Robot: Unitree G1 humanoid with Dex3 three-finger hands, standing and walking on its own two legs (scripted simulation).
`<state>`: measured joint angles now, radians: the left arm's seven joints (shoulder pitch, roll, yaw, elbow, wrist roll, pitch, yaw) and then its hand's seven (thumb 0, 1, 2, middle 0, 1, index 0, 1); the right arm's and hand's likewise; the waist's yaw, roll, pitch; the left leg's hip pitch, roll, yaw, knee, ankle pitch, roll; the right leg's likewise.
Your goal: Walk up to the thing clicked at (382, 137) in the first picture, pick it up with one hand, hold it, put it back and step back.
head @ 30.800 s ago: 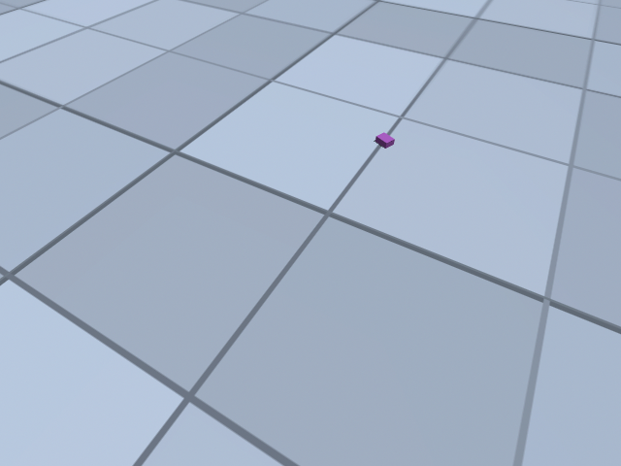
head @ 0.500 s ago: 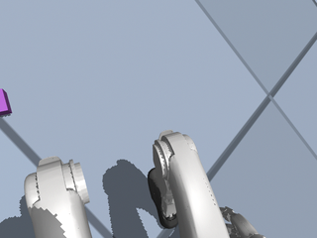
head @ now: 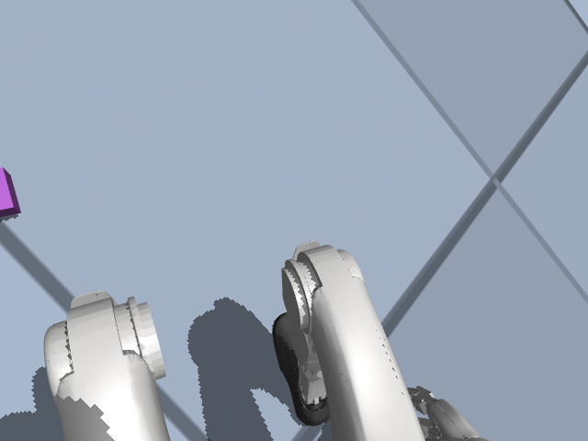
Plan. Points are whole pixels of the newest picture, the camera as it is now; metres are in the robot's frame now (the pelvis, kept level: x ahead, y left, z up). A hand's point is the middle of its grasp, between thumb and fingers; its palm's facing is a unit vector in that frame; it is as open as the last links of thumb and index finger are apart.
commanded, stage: rise first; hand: left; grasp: from above
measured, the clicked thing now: out of the picture +0.49 +0.34 -0.29
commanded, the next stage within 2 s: approach in 1.02 s
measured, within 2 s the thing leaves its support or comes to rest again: neither
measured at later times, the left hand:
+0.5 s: hand out of the picture +0.44 +0.38 -0.17, palm faces -0.43 -0.12 -0.90, open 13.7 cm
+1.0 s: hand out of the picture +0.44 +0.38 -0.17, palm faces -0.43 -0.12 -0.90, open 13.9 cm
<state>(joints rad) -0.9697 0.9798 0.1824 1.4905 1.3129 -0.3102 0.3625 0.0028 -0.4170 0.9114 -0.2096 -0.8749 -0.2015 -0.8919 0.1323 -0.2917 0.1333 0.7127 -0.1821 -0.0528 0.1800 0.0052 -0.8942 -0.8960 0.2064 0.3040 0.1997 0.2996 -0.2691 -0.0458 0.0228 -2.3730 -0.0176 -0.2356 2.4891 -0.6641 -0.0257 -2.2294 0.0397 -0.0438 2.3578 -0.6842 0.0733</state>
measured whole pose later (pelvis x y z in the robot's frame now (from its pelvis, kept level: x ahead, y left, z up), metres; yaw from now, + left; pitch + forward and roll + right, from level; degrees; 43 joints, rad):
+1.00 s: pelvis +0.00 +0.00 +0.00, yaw +0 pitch +31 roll -13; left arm -0.96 0.98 0.20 1.46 1.31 -0.31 0.35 0.00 -0.48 0.96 -0.16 -0.92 -0.15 -0.94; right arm 0.14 -0.30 0.13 0.69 -0.18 -0.05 0.19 0.01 -0.89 -0.90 0.21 0.30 0.20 0.30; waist -0.27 -0.04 0.03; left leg -2.37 -0.02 -0.24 2.48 -0.67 -0.03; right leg -2.23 0.03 -0.05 2.35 -0.69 0.07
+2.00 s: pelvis +0.00 +0.00 +0.00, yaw -1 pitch +30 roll -13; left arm -1.02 1.00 0.12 1.46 1.25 -0.31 0.27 0.00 -0.51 0.96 -0.15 -0.93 -0.14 -0.94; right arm 0.13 -0.33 0.18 0.65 -0.18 -0.05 0.16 0.01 -0.90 -0.90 0.21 0.30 0.20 0.30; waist -0.28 -0.07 0.10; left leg -2.36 -0.02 -0.25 2.48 -0.67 -0.03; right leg -2.22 0.03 -0.06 2.34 -0.68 0.08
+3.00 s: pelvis +0.00 +0.00 -0.01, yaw -4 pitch +27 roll -15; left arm -1.05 1.11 0.15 1.67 1.32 -0.32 0.52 0.00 -0.53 1.00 -0.11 -0.91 -0.08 -0.94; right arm 0.08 -0.36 0.27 0.65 -0.27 -0.14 0.21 0.00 -0.89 -0.90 0.20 0.30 0.20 0.30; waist -0.35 -0.15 0.17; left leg -2.35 0.00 -0.31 2.57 -0.72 -0.04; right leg -2.21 0.06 -0.10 2.38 -0.68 0.09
